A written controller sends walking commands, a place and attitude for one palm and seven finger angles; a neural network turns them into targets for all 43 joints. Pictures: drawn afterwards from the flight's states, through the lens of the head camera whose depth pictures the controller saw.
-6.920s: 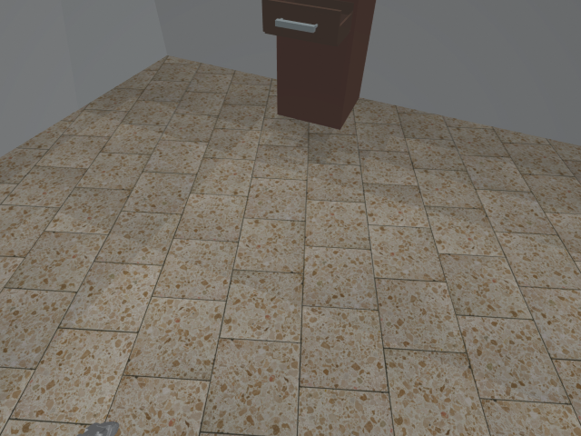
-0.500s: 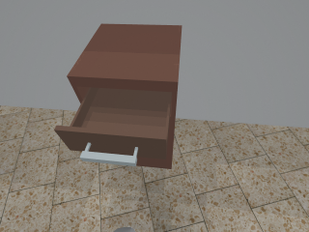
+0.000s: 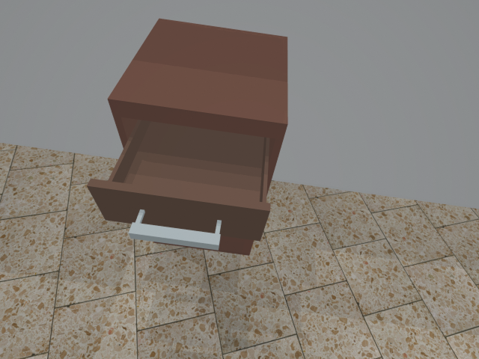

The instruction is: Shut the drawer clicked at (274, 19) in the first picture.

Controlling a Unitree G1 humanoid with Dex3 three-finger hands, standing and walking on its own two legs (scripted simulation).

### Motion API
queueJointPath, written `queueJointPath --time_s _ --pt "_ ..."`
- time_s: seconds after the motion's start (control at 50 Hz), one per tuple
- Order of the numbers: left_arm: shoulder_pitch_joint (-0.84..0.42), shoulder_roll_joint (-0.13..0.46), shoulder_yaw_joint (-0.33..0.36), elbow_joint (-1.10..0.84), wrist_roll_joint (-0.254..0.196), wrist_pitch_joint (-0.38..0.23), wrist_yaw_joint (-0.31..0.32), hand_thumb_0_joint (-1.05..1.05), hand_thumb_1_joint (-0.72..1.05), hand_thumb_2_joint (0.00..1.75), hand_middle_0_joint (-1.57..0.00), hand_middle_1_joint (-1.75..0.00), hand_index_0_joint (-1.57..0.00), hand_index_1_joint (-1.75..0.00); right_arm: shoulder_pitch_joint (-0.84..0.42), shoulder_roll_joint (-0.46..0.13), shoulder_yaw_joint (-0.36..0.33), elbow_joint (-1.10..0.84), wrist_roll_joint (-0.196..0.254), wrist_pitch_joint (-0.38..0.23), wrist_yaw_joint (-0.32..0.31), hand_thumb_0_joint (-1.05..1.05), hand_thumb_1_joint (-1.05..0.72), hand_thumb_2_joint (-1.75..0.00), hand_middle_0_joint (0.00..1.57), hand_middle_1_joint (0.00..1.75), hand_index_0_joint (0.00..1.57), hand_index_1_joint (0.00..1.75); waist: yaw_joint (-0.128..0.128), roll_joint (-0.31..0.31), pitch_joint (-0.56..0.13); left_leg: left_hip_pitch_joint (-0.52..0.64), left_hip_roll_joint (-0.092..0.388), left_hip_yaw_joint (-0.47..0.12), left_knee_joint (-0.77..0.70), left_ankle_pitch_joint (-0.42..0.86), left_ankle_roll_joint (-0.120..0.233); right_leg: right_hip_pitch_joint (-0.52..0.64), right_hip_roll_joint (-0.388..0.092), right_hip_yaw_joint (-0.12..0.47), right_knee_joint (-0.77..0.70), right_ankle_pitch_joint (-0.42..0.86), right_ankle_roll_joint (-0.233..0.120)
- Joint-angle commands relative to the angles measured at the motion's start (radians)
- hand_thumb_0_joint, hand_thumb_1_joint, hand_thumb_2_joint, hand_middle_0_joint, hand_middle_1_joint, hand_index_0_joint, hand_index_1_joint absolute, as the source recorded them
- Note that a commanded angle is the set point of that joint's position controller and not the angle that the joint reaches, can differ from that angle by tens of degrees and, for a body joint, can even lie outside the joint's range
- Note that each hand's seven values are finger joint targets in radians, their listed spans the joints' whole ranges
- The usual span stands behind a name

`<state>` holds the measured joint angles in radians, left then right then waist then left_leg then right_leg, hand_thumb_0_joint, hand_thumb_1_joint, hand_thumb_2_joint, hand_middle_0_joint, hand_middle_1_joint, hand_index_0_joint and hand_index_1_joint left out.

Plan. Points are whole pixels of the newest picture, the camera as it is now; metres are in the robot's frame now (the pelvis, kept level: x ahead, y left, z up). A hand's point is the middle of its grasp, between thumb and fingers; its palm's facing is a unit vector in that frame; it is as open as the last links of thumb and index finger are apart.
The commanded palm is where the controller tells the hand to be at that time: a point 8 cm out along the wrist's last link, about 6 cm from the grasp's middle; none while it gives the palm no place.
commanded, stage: come to a stop and stand still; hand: left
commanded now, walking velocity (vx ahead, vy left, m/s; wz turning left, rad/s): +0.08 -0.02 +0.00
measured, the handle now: (177, 227) +0.39 +0.15 -0.12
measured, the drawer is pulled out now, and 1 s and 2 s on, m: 0.22 0.22 0.22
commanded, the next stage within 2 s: look again from close up in 0.50 s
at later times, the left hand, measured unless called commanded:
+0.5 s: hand out of the picture -0.04 +0.10 -0.16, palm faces +0.09 -0.97 -0.22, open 7.3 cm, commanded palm none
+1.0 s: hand out of the picture +0.00 +0.23 -0.19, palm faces +0.07 -0.97 -0.22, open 7.4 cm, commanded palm none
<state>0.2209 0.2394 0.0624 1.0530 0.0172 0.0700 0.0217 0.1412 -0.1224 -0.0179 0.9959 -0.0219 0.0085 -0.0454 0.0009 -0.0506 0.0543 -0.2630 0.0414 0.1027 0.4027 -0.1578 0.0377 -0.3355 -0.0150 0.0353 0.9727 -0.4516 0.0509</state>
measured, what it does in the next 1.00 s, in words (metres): steps on the spot: right foot, then left foot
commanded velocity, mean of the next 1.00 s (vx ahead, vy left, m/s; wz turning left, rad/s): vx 0.02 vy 0.06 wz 0.00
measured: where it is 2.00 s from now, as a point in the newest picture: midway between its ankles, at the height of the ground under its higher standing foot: outside the picture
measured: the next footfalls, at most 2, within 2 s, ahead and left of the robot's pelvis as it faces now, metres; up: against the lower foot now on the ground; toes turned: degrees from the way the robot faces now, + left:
right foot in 0.18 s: -0.02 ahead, -0.15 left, +0.00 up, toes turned -2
left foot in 0.62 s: +0.01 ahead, +0.10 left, +0.00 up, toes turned +6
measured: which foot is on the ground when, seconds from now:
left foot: down 0.00-0.20, up 0.22-0.60, down 0.62-1.00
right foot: up 0.00-0.16, down 0.18-1.00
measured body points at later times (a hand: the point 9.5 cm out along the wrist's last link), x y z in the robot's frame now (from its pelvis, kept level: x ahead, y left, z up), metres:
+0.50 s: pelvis -0.02 -0.06 +0.00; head +0.01 -0.09 +0.45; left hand -0.04 +0.16 -0.15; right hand -0.03 -0.29 -0.17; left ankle -0.03 +0.09 -0.71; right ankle -0.06 -0.15 -0.75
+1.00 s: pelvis -0.03 +0.05 -0.01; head -0.04 +0.05 +0.44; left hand -0.01 +0.29 -0.17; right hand +0.07 -0.17 -0.15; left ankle -0.03 +0.09 -0.75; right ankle -0.03 -0.12 -0.74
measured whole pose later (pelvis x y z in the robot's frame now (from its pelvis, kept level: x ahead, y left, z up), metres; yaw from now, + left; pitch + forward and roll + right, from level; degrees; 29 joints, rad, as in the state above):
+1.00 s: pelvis -0.03 +0.05 -0.01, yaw +2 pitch -2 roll -1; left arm 0.29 0.19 -0.01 1.00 0.02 0.02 0.04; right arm 0.20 -0.16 0.01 0.95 -0.01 0.00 -0.02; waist 0.03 0.00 0.00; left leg -0.20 -0.06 0.10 0.54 -0.31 0.11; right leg -0.20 -0.07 0.01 0.54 -0.31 0.00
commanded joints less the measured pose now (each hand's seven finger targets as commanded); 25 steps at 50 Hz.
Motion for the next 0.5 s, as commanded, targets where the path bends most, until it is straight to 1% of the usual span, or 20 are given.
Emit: queueJointPath --time_s 0.0,0.02,0.04,0.06,0.1,0.12,0.14,0.16,0.18,0.2,0.22,0.24,0.3,0.34,0.36,0.38,0.42,0.44,0.46,0.48 --pt "0.024 0.013 -0.002 -0.049 0.003 -0.013 -0.004 0.00 0.90 0.90 -0.20 -0.30 -0.20 -0.30 0.123 -0.208 -0.056 0.014 -0.003 0.004 -0.003 0.00 -0.90 -0.90 0.20 0.30 0.20 0.30 -0.040 0.231 -0.085 0.180 0.247 -0.265 -0.164 0.072 0.107 -0.032 -0.019 -0.033 -0.170 -0.040 -0.011" --pt "0.022 0.006 -0.007 -0.046 0.002 -0.016 -0.005 0.00 0.90 0.90 -0.20 -0.30 -0.20 -0.30 0.122 -0.214 -0.058 0.015 -0.005 0.006 0.001 0.00 -0.90 -0.90 0.20 0.30 0.20 0.30 -0.045 0.236 -0.074 0.137 0.243 -0.273 -0.182 -0.034 0.103 0.006 -0.017 -0.045 -0.221 -0.043 -0.019" --pt "0.039 -0.005 -0.011 -0.040 0.000 -0.020 -0.005 0.00 0.90 0.90 -0.20 -0.30 -0.20 -0.30 0.116 -0.215 -0.060 0.017 -0.007 0.007 0.006 0.00 -0.90 -0.90 0.20 0.30 0.20 0.30 -0.037 0.241 -0.071 0.115 0.231 -0.280 -0.197 -0.118 0.098 0.034 -0.011 -0.055 -0.280 -0.037 -0.028" --pt "0.046 -0.005 -0.015 -0.029 0.000 -0.027 -0.005 0.00 0.90 0.90 -0.20 -0.30 -0.20 -0.30 0.117 -0.209 -0.059 0.027 -0.007 0.005 0.011 0.00 -0.90 -0.90 0.20 0.30 0.20 0.30 -0.034 0.254 -0.063 0.089 0.216 -0.279 -0.204 -0.158 0.090 0.067 -0.006 -0.064 -0.340 -0.017 -0.035" --pt "0.129 -0.015 -0.019 0.007 -0.004 -0.039 -0.004 0.00 0.90 0.90 -0.20 -0.30 -0.20 -0.30 0.103 -0.205 -0.059 0.034 -0.003 0.008 0.017 0.00 -0.90 -0.90 0.20 0.30 0.20 0.30 0.005 0.231 -0.071 0.015 0.169 -0.235 -0.203 -0.278 0.047 0.205 0.011 -0.110 -0.514 0.110 -0.047" --pt "0.172 -0.008 -0.019 0.027 -0.002 -0.047 -0.001 0.00 0.90 0.90 -0.20 -0.30 -0.20 -0.30 0.102 -0.185 -0.056 0.040 0.001 0.010 0.020 0.00 -0.90 -0.90 0.20 0.30 0.20 0.30 0.021 0.179 -0.064 -0.033 0.124 -0.196 -0.175 -0.324 0.012 0.285 0.005 -0.111 -0.626 0.167 -0.052" --pt "0.190 0.024 -0.018 0.037 0.005 -0.056 0.005 0.00 0.90 0.90 -0.20 -0.30 -0.20 -0.30 0.106 -0.146 -0.048 0.044 0.009 0.012 0.024 0.00 -0.90 -0.90 0.20 0.30 0.20 0.30 0.026 0.079 -0.045 -0.092 0.064 -0.137 -0.081 -0.331 -0.030 0.311 -0.068 -0.023 -0.715 0.109 -0.068" --pt "0.155 0.085 -0.015 0.025 0.009 -0.066 0.010 0.00 0.90 0.90 -0.20 -0.30 -0.20 -0.30 0.109 -0.089 -0.031 0.036 0.018 0.012 0.028 0.00 -0.90 -0.90 0.20 0.30 0.20 0.30 0.013 -0.094 -0.002 -0.143 -0.006 -0.074 0.058 -0.288 -0.063 0.242 -0.216 0.178 -0.832 -0.072 -0.119" --pt "0.097 0.125 -0.010 -0.003 0.003 -0.066 0.011 0.00 0.90 0.90 -0.20 -0.30 -0.20 -0.30 0.090 -0.099 -0.028 0.022 0.009 0.015 0.033 0.00 -0.90 -0.90 0.20 0.30 0.20 0.30 0.014 -0.137 0.069 -0.127 -0.002 -0.064 0.115 -0.268 -0.068 0.082 -0.313 0.264 -0.916 -0.215 -0.165" --pt "0.048 0.126 -0.010 -0.023 0.002 -0.068 0.011 0.00 0.90 0.90 -0.20 -0.30 -0.20 -0.30 0.093 -0.120 -0.034 0.028 0.002 0.018 0.040 0.00 -0.90 -0.90 0.20 0.30 0.20 0.30 0.006 -0.092 0.090 -0.081 0.005 -0.076 0.179 -0.245 -0.066 -0.008 -0.321 0.268 -0.925 -0.244 -0.182" --pt "0.037 0.099 -0.014 -0.020 -0.001 -0.079 0.013 0.00 0.90 0.90 -0.20 -0.30 -0.20 -0.30 0.094 -0.115 -0.032 0.043 -0.003 0.021 0.041 0.00 -0.90 -0.90 0.20 0.30 0.20 0.30 0.011 -0.166 0.162 -0.116 0.009 -0.095 0.212 -0.188 -0.060 -0.027 -0.278 0.253 -0.918 -0.130 -0.174" --pt "0.040 0.068 -0.020 -0.010 -0.003 -0.085 0.013 0.00 0.90 0.90 -0.20 -0.30 -0.20 -0.30 0.134 -0.118 -0.030 0.063 -0.004 0.019 0.038 0.00 -0.90 -0.90 0.20 0.30 0.20 0.30 -0.005 -0.135 0.167 -0.119 0.011 -0.102 0.229 -0.149 -0.059 0.014 -0.261 0.211 -0.890 -0.018 -0.174" --pt "0.074 0.054 -0.021 -0.002 -0.004 -0.094 0.013 0.00 0.90 0.90 -0.20 -0.30 -0.20 -0.30 0.178 -0.113 -0.026 0.081 0.005 0.012 0.038 0.00 -0.90 -0.90 0.20 0.30 0.20 0.30 -0.002 -0.095 0.128 -0.144 0.000 -0.086 0.267 -0.156 -0.070 0.133 -0.246 0.121 -0.793 0.317 -0.173" --pt "0.122 0.056 -0.017 0.013 -0.005 -0.096 0.017 0.00 0.90 0.90 -0.20 -0.30 -0.20 -0.30 0.163 -0.120 -0.027 0.074 0.008 0.014 0.032 0.00 -0.90 -0.90 0.20 0.30 0.20 0.30 0.016 -0.077 0.082 -0.168 -0.005 -0.080 0.316 -0.181 -0.081 0.219 -0.263 0.107 -0.734 0.561 -0.180" --pt "0.132 0.058 -0.015 0.019 -0.003 -0.097 0.020 0.00 0.90 0.90 -0.20 -0.30 -0.20 -0.30 0.160 -0.122 -0.028 0.072 0.011 0.015 0.031 0.00 -0.90 -0.90 0.20 0.30 0.20 0.30 0.018 -0.094 0.061 -0.184 -0.006 -0.079 0.330 -0.198 -0.085 0.256 -0.275 0.101 -0.709 0.670 -0.185" --pt "0.146 0.057 -0.010 0.022 -0.002 -0.096 0.024 0.00 0.90 0.90 -0.20 -0.30 -0.20 -0.30 0.150 -0.124 -0.027 0.063 0.012 0.015 0.027 0.00 -0.90 -0.90 0.20 0.30 0.20 0.30 0.026 -0.089 0.034 -0.187 -0.001 -0.083 0.337 -0.209 -0.086 0.298 -0.282 0.102 -0.675 0.770 -0.196" --pt "0.166 0.061 -0.003 0.031 0.001 -0.092 0.030 0.00 0.90 0.90 -0.20 -0.30 -0.20 -0.30 0.131 -0.121 -0.029 0.052 0.016 0.017 0.023 0.00 -0.90 -0.90 0.20 0.30 0.20 0.30 0.038 -0.102 -0.007 -0.192 -0.004 -0.080 0.335 -0.232 -0.089 0.354 -0.289 0.097 -0.626 0.898 -0.209" --pt "0.172 0.063 0.000 0.034 0.003 -0.089 0.034 0.00 0.90 0.90 -0.20 -0.30 -0.20 -0.30 0.119 -0.120 -0.029 0.044 0.019 0.017 0.022 0.00 -0.90 -0.90 0.20 0.30 0.20 0.30 0.043 -0.106 -0.019 -0.186 -0.004 -0.078 0.318 -0.238 -0.088 0.365 -0.298 0.104 -0.607 0.929 -0.218" --pt "0.168 0.065 0.001 0.032 0.005 -0.086 0.035 0.00 0.90 0.90 -0.20 -0.30 -0.20 -0.30 0.112 -0.117 -0.029 0.039 0.022 0.018 0.022 0.00 -0.90 -0.90 0.20 0.30 0.20 0.30 0.044 -0.125 -0.021 -0.167 -0.008 -0.072 0.297 -0.243 -0.087 0.354 -0.298 0.104 -0.598 0.932 -0.219" --pt "0.167 0.061 0.002 0.033 0.007 -0.084 0.037 0.00 0.90 0.90 -0.20 -0.30 -0.20 -0.30 0.102 -0.109 -0.028 0.035 0.022 0.017 0.022 0.00 -0.90 -0.90 0.20 0.30 0.20 0.30 0.046 -0.123 -0.030 -0.142 -0.013 -0.071 0.263 -0.241 -0.084 0.346 -0.291 0.107 -0.586 0.939 -0.218"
